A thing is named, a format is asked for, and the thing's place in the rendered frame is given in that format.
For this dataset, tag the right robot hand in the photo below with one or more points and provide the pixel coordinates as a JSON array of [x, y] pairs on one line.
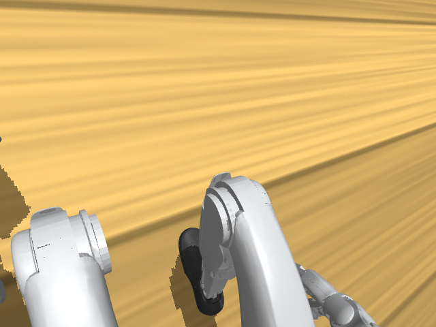
[[318, 288]]

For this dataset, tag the right robot arm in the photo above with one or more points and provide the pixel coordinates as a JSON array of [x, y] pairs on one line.
[[343, 311]]

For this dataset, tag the right robot foot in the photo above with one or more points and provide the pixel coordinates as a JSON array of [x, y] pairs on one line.
[[191, 259]]

